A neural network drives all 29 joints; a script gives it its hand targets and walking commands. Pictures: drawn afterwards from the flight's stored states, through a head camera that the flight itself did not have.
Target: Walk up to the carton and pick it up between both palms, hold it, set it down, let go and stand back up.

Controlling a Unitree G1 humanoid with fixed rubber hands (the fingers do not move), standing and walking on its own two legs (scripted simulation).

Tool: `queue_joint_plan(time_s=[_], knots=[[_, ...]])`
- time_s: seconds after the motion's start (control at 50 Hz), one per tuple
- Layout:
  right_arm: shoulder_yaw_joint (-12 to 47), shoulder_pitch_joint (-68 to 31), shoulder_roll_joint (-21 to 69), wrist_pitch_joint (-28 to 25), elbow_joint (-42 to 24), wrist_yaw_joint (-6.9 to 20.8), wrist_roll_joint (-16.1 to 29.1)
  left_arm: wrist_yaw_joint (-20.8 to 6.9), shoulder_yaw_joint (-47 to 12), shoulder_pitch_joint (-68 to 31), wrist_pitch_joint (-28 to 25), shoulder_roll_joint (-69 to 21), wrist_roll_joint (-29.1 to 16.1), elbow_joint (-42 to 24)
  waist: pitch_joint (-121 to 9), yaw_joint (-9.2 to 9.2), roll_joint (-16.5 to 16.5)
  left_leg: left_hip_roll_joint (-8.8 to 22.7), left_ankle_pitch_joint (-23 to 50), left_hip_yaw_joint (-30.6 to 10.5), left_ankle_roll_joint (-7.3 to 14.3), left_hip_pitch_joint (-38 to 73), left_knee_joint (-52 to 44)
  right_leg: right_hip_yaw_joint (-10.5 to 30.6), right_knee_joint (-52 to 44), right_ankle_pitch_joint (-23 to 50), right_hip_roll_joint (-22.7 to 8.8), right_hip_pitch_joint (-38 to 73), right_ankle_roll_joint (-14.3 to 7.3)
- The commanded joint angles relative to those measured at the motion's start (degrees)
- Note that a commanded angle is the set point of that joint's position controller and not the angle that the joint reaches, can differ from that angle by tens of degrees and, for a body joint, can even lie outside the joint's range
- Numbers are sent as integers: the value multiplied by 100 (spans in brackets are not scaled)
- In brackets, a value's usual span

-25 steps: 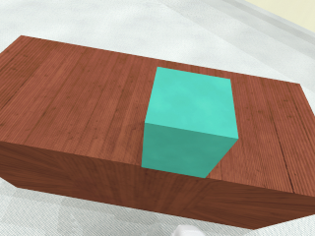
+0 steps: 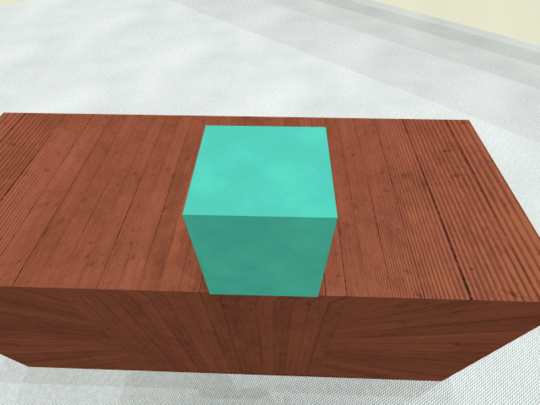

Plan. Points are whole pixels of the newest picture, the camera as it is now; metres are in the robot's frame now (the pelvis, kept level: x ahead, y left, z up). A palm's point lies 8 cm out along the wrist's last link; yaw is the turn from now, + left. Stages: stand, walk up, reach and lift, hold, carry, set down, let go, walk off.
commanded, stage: walk up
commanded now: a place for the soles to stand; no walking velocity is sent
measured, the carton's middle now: (264, 215) +0.43 +0.01 +0.01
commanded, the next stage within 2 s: reach and lift in 0.88 s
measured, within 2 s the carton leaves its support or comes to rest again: neither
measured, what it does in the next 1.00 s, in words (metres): stands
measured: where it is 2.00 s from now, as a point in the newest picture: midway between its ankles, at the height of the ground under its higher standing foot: outside the picture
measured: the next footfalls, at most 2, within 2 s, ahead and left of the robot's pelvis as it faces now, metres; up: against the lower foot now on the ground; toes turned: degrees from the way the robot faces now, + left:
none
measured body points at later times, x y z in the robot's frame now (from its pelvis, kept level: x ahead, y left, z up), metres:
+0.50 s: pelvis +0.02 +0.01 +0.00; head +0.03 +0.01 +0.44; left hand +0.07 +0.26 -0.15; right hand +0.03 -0.24 -0.16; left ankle +0.01 +0.11 -0.74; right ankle +0.02 -0.10 -0.74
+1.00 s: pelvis +0.00 +0.01 -0.02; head +0.04 +0.00 +0.42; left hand +0.11 +0.27 -0.16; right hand +0.03 -0.27 -0.17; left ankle +0.01 +0.12 -0.74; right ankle +0.02 -0.10 -0.74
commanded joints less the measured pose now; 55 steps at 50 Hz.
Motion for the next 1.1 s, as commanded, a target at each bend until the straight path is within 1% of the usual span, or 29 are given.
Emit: queue_joint_plan(time_s=[0.0, 0.02, 0.16, 0.24, 0.26, 0.32, 0.4, 0.42, 0.5, 0.54, 0.58, 0.64, 0.66, 0.68, 0.72, 0.76, 0.8, 0.84, 0.86, 0.88, 0.9, 0.92, 0.94, 0.98, 1.0, 1.02, 1.04, 1.06, 1.08], knots=[[-98, 187, -609, -95, -107, -36, -14, 44, 179, 187, -92, 835, 17, -201, 43, 51, -236, 443, -313, -510, 193, 299, -403, 1112, -794, -307, -799, -580, -132], [-95, 193, -610, -95, -87, -39, 3, 50, 165, 194, -95, 834, 7, -196, 35, 70, -271, 488, -270, -495, 208, 287, -399, 1038, -735, -165, -744, -553, -109], [-104, 306, -677, -67, 23, -52, 4, 73, 142, 234, -100, 791, 48, -191, 64, 60, -61, 586, -142, -437, 244, 278, -425, 936, -298, 571, -627, -570, -114], [-127, 356, -668, -45, 37, -58, 11, 99, 122, 275, -100, 773, 60, -179, 50, 48, -175, 623, -56, -391, 290, 356, -400, 960, -126, 852, -589, -654, -121], [-131, 349, -687, -38, 30, -61, 5, 103, 116, 282, -101, 782, 51, -201, 5, 46, -141, 639, -18, -383, 310, 429, -380, 986, -80, 907, -591, -695, -129], [-172, 290, -744, -15, 3, -58, -2, 121, 115, 265, -102, 797, 60, -217, 26, 43, -57, 699, 45, -335, 344, 433, -364, 988, 31, 953, -535, -734, -106], [-194, 228, -752, 15, -57, -52, -7, 143, 114, 276, -95, 794, 71, -264, 60, 19, -274, 739, 122, -261, 395, 514, -291, 1023, 150, 1070, -507, -862, -97], [-199, 221, -752, 20, -68, -53, -3, 147, 112, 248, -94, 801, 69, -261, 78, 1, -242, 738, 176, -260, 397, 526, -299, 1047, 178, 1098, -492, -921, -109], [-242, 125, -806, 50, -111, -45, -20, 167, 129, 303, -97, 814, 70, -331, 5, 33, -204, 798, 291, -193, 468, 616, -248, 1070, 359, 1180, -437, -978, -98], [-254, 92, -795, 66, -156, -42, -13, 179, 134, 327, -92, 837, 87, -360, -37, 9, -216, 816, 332, -167, 499, 670, -210, 1105, 411, 1207, -424, -1021, -93], [-266, 48, -821, 89, -181, -34, -12, 188, 144, 354, -88, 864, 77, -403, -78, 20, -275, 815, 236, -108, 506, 691, -154, 1145, 429, 1218, -421, -1031, -94], [-291, -21, -844, 116, -209, -25, -17, 200, 162, 347, -75, 903, 88, -453, -96, 12, -179, 822, 212, -55, 518, 713, -112, 1191, 517, 1286, -402, -1053, -111], [-290, -22, -841, 125, -227, -27, -14, 204, 165, 360, -72, 920, 75, -485, -109, 26, -233, 835, 232, -49, 522, 704, -99, 1215, 547, 1301, -398, -1095, -106], [-306, -58, -861, 138, -246, -22, -25, 208, 158, 383, -67, 905, 78, -493, -90, 22, -190, 840, 164, -34, 532, 700, -82, 1231, 551, 1267, -392, -1125, -98], [-312, -75, -871, 165, -274, -12, -20, 213, 178, 369, -58, 961, 79, -539, -43, 31, -247, 819, -39, -6, 532, 621, -65, 1273, 540, 1174, -385, -1144, -107], [-304, -80, -844, 182, -288, -8, -12, 214, 193, 388, -51, 979, 82, -573, -35, 24, -239, 760, -188, 21, 497, 593, -52, 1388, 467, 1098, -396, -1167, -128], [-316, -104, -886, 196, -323, -3, -30, 218, 201, 435, -49, 1010, 79, -599, -58, 28, -333, 753, -213, 38, 488, 663, 30, 1437, 452, 1168, -379, -1220, -139], [-317, -84, -866, 211, -334, 10, -12, 224, 212, 455, -48, 1042, 78, -645, -65, 20, -310, 692, -319, 48, 463, 679, 89, 1578, 387, 1128, -402, -1261, -165], [-309, -59, -849, 216, -334, 11, -15, 225, 212, 446, -43, 1076, 76, -642, -59, 7, -396, 650, -402, 35, 454, 697, 98, 1675, 334, 1036, -427, -1317, -174], [-1153, -3652, -710, -325, -1031, 299, -722, 58, 403, -3722, 1105, 1649, -271, -1874, 112, -109, -524, 308, -961, -290, 96, -1804, 1084, 64, 1174, -1051, -444, -1706, -108], [-1347, -2909, -963, -323, -815, 515, -854, 145, 263, -3046, 1783, 1510, -282, -1842, 578, -98, -613, 259, -1623, -192, 59, -2061, 1222, -129, 1382, -1652, -440, -1486, -117], [-1399, -2714, -1067, -281, -891, 649, -843, 152, 318, -2999, 2195, 1397, -179, -2130, 410, -84, -696, 254, -1752, -157, 15, -1939, 1147, -229, 1333, -1609, -456, -1306, -142], [-1397, -2495, -1100, -129, -942, 732, -740, 92, 324, -2817, 2549, 1284, -89, -2258, 87, -34, -751, 271, -1511, -73, -73, -1572, 1219, -189, 1230, -1218, -493, -1162, -135], [-1360, -1818, -1048, 135, -1487, 674, -370, -111, 414, -2534, 3098, 1218, 149, -3035, -1039, -5, -604, 272, -905, -28, -298, -884, 1705, -76, 1287, -172, -563, -985, -103], [-1292, -1536, -990, 204, -1673, 582, -96, -200, 484, -2348, 3308, 1188, 317, -3358, -1514, -12, -548, 225, -526, -2, -379, -674, 1989, -107, 1439, 609, -539, -935, -48], [-1231, -1224, -985, 249, -1674, 477, 157, -292, 551, -2064, 3480, 1172, 470, -3505, -1847, -107, -427, 194, 46, -33, -445, -403, 2202, -239, 1655, 1569, -469, -944, -6], [-1146, -967, -998, 284, -1631, 387, 374, -396, 658, -1730, 3620, 1171, 614, -3588, -2186, -154, -332, 154, 626, -90, -496, -123, 2346, -358, 1798, 2390, -401, -891, 32], [-1045, -755, -1050, 328, -1562, 324, 564, -498, 766, -1393, 3730, 1157, 752, -3629, -2313, -176, -167, 122, 970, -151, -541, 84, 2431, -417, 1847, 2726, -330, -850, 32], [-944, -619, -1094, 380, -1542, 275, 727, -582, 867, -1099, 3803, 1186, 878, -3674, -2274, -185, -102, 114, 1156, -205, -546, 272, 2412, -462, 1788, 2841, -287, -843, 25]])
